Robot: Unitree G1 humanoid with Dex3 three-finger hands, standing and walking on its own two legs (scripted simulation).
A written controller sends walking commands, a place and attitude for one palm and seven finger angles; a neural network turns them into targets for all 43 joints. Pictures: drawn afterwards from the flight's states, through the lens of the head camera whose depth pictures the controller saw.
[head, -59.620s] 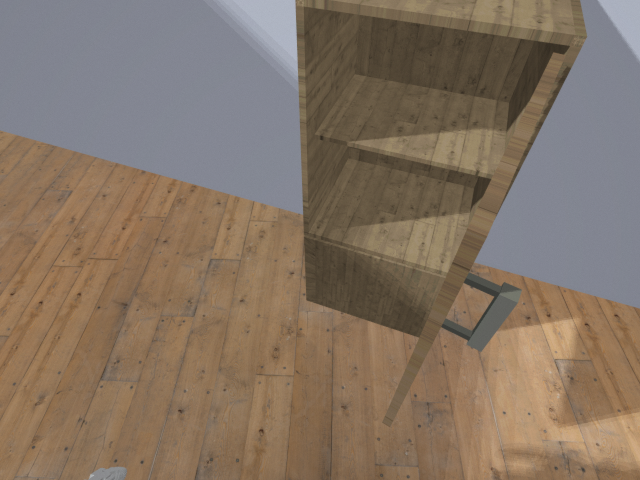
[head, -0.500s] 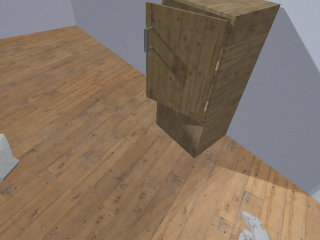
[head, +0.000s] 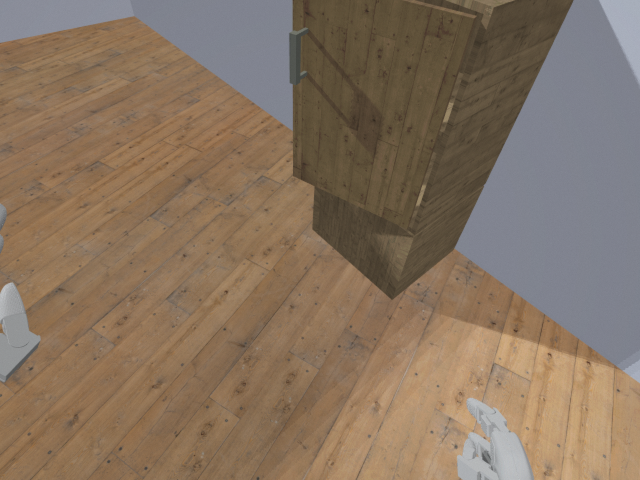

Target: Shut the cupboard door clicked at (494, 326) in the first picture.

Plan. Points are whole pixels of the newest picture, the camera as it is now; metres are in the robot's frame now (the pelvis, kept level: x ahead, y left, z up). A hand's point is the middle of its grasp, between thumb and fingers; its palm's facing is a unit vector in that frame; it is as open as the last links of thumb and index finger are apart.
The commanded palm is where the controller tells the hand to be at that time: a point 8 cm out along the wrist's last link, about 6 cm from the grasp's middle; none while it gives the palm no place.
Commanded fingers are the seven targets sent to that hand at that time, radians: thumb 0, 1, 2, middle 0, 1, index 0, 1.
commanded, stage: let the arm hang, fingers relaxed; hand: left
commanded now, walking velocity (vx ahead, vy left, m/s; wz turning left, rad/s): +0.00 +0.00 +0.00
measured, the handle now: (299, 56) +1.05 +0.09 +0.05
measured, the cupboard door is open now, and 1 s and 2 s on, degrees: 16 16 16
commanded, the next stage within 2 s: look to check the result in 1.18 s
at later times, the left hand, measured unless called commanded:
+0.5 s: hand out of the picture -0.06 +0.18 -0.17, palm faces +0.02 -0.98 -0.19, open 7.1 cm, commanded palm none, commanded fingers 0.00 0.90 0.90 -0.20 -0.30 -0.20 -0.30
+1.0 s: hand out of the picture -0.01 +0.20 -0.16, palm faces +0.00 -0.97 -0.23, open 7.4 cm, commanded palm none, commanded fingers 0.00 0.90 0.90 -0.20 -0.30 -0.20 -0.30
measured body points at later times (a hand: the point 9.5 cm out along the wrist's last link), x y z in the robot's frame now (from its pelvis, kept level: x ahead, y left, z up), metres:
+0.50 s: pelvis -0.04 +0.00 +0.01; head -0.02 +0.02 +0.45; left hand -0.06 +0.24 -0.16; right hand -0.03 -0.25 -0.14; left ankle -0.01 +0.10 -0.74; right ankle -0.01 -0.12 -0.74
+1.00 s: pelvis -0.04 +0.01 +0.01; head -0.04 +0.00 +0.46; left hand -0.01 +0.25 -0.14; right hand -0.03 -0.24 -0.15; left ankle -0.01 +0.10 -0.74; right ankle -0.01 -0.12 -0.74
